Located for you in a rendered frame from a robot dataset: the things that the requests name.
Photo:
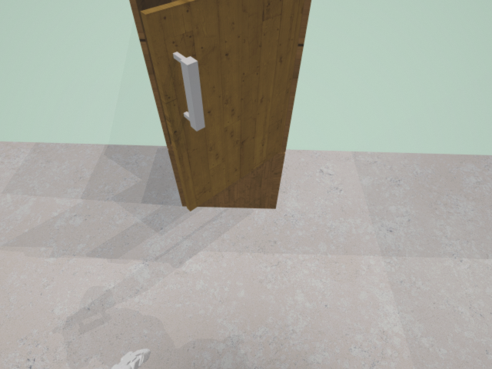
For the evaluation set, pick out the handle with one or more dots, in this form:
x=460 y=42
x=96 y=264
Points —
x=192 y=86

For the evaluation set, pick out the cupboard door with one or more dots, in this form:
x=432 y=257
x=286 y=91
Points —
x=246 y=52

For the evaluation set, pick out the robot left hand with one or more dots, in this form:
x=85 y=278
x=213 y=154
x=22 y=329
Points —
x=133 y=360

